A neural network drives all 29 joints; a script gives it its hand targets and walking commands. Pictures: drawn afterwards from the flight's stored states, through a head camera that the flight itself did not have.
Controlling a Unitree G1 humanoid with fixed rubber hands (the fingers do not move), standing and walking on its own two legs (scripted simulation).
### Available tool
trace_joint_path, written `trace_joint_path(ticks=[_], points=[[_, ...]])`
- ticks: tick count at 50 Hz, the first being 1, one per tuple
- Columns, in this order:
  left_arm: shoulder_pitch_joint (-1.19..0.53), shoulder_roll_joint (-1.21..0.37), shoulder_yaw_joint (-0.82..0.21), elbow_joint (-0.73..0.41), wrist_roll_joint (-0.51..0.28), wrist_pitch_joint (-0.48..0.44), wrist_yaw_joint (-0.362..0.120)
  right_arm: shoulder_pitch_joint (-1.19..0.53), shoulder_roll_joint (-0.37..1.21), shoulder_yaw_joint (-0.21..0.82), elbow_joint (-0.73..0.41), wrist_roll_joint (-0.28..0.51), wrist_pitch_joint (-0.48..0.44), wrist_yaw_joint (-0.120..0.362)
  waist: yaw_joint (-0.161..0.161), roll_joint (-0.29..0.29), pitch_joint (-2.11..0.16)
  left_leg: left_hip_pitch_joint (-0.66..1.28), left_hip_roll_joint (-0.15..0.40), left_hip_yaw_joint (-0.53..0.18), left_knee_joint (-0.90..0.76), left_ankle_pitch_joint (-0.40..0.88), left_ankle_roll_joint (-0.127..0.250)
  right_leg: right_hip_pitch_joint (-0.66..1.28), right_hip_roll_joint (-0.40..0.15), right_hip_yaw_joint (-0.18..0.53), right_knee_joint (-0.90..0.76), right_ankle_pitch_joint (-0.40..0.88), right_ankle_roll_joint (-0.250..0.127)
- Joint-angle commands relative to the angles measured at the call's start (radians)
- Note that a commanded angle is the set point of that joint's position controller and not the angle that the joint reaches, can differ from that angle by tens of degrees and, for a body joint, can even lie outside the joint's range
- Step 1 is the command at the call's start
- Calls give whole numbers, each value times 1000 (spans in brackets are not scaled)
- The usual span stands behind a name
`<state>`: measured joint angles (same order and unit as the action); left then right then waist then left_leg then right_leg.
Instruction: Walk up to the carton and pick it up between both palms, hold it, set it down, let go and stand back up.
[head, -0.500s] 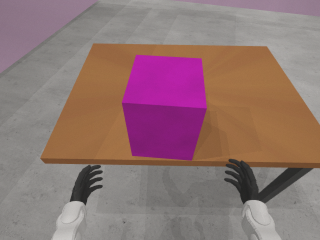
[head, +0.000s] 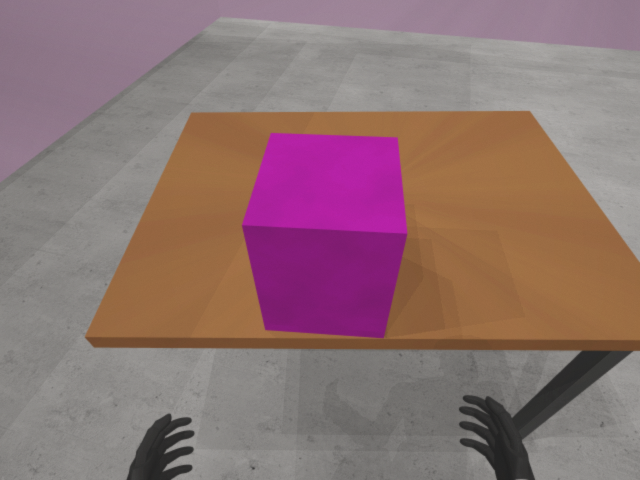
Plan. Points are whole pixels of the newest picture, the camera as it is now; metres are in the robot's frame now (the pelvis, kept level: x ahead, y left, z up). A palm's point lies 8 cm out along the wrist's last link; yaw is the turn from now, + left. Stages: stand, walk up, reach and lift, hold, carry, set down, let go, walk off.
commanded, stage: set down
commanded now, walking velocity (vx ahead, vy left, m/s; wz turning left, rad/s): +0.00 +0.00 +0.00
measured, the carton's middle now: (328, 237) +0.50 +0.00 +0.02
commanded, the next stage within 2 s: let go in 0.52 s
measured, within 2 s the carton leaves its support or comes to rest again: neither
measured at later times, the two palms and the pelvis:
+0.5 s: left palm out of the picture +0.15 +0.24 -0.09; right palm out of the picture +0.14 -0.22 -0.08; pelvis -0.02 +0.00 +0.00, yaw +0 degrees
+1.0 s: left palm out of the picture +0.15 +0.25 -0.09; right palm out of the picture +0.14 -0.23 -0.09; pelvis +0.00 +0.00 +0.00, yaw +0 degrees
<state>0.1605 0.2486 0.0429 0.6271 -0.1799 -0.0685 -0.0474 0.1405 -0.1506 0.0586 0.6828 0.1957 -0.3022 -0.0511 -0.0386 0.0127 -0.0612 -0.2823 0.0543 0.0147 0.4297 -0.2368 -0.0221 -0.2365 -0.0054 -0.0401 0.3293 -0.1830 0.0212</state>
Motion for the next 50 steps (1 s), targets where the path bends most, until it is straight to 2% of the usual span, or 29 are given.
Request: trace_joint_path(ticks=[1,2,3,4,5,7,8,11,12,14,15,16,17,18,20,21,25,31,33,35,36,37,39,40,41,42,43,45,50], points=[[-132,99,-43,-299,67,-10,24,-156,-129,-76,-141,-129,-22,20,48,46,-103,274,-52,54,-32,307,-51,132,62,16,-7,122,-47],[-114,87,-46,-273,76,6,21,-158,-131,-75,-122,-128,-9,23,50,45,-110,285,-47,52,-41,290,-57,135,61,12,-11,113,-50],[-198,122,-44,-326,50,2,20,-202,-122,-85,-208,-130,-5,19,48,27,-107,249,-49,58,-43,242,-47,132,59,9,-2,80,-42],[-106,98,-58,-237,83,28,27,-156,-137,-67,-121,-126,15,33,46,36,-67,237,-41,54,-51,215,-43,129,66,2,-8,51,-53],[-164,104,-51,-236,75,34,32,-203,-141,-83,-137,-135,22,33,49,39,-78,218,-45,54,-55,192,-37,132,61,8,-1,30,-54],[-88,83,-52,-247,102,55,31,-129,-145,-87,-102,-146,37,39,51,45,-44,252,-34,54,-74,178,-46,128,62,3,-16,19,-52],[-51,60,-73,-142,120,96,22,-117,-156,-70,-5,-148,64,46,47,37,4,256,-33,54,-83,146,-52,130,68,-7,-19,-4,-52],[-89,88,-54,-233,118,95,29,-130,-139,-93,-92,-156,62,38,58,25,-19,207,-34,64,-92,122,-36,165,62,3,-10,1,-49],[-56,60,-61,-179,142,116,33,-107,-156,-102,2,-169,78,49,44,55,1,220,-33,55,-97,131,-44,147,67,-1,-11,6,-56],[-84,74,-55,-237,124,107,40,-145,-163,-116,-101,-170,69,49,56,22,-37,193,-28,57,-107,110,-30,168,66,-2,5,10,-46],[-49,48,-66,-205,145,126,44,-129,-162,-118,-39,-180,76,55,41,47,-15,197,-31,53,-113,102,-42,170,72,-6,8,-2,-54],[-74,64,-68,-214,140,124,44,-145,-154,-122,-53,-177,71,55,43,28,2,176,-28,53,-110,85,-36,163,65,-6,8,4,-44],[-71,56,-62,-201,144,129,51,-145,-170,-133,-37,-190,74,64,46,70,-22,179,-33,64,-120,106,-52,170,71,-13,11,1,-50],[-58,60,-62,-217,148,126,56,-137,-156,-133,-41,-186,69,67,35,62,-10,176,-26,56,-108,117,-46,172,71,-13,12,23,-47],[-35,47,-67,-193,148,124,58,-116,-157,-116,-29,-176,58,78,44,38,-37,173,-29,66,-100,137,-45,169,71,-19,11,35,-48],[-61,63,-48,-228,148,112,58,-124,-157,-126,-80,-195,48,74,37,9,-37,173,-36,71,-91,137,-38,161,67,-9,12,34,-42],[-21,25,-65,-185,164,120,67,-108,-172,-118,25,-185,39,94,52,36,-47,190,-30,65,-98,163,-45,157,69,-21,17,44,-49],[10,21,-46,-192,177,128,70,-68,-195,-123,11,-196,17,99,52,28,-70,205,-42,78,-86,239,-43,165,71,-16,12,79,-47],[2,31,-53,-228,173,126,72,-66,-201,-129,17,-190,13,103,46,55,-76,229,-34,69,-77,283,-57,167,68,-20,11,105,-48],[30,26,-51,-203,177,126,69,-45,-203,-116,12,-186,15,101,39,36,-55,246,-41,70,-75,269,-48,150,67,-14,-3,107,-48],[45,28,-39,-222,175,128,65,-34,-206,-128,11,-187,11,100,56,30,-67,235,-43,72,-76,292,-50,159,67,-22,11,115,-41],[24,40,-44,-242,184,126,69,-39,-203,-130,18,-190,10,101,44,61,-81,256,-45,70,-63,293,-56,157,63,-19,2,117,-45],[31,35,-37,-246,178,119,70,-37,-219,-135,17,-185,1,105,56,41,-82,268,-40,63,-60,340,-59,154,66,-24,5,143,-41],[32,28,-43,-240,179,117,69,-34,-200,-126,35,-178,1,103,42,63,-84,285,-39,69,-62,364,-64,149,66,-20,-1,138,-42],[41,28,-47,-232,168,122,66,-41,-207,-130,32,-175,6,104,44,34,-65,275,-42,63,-55,333,-58,137,61,-20,-8,138,-47],[42,21,-50,-232,176,123,66,-40,-218,-133,26,-188,10,107,38,61,-54,267,-41,72,-62,334,-58,142,60,-18,-4,122,-47],[30,17,-46,-235,171,117,68,-38,-220,-129,37,-181,7,106,43,42,-60,270,-36,65,-54,344,-51,127,57,-15,-8,127,-50],[28,34,-35,-249,176,112,68,-47,-216,-120,27,-170,1,107,50,65,-62,282,-41,70,-53,374,-53,138,50,-11,-6,154,-47],[51,28,-48,-230,170,106,66,-51,-223,-123,29,-175,-3,109,52,41,-83,310,-43,69,-31,394,-48,121,50,-18,-9,164,-46]])
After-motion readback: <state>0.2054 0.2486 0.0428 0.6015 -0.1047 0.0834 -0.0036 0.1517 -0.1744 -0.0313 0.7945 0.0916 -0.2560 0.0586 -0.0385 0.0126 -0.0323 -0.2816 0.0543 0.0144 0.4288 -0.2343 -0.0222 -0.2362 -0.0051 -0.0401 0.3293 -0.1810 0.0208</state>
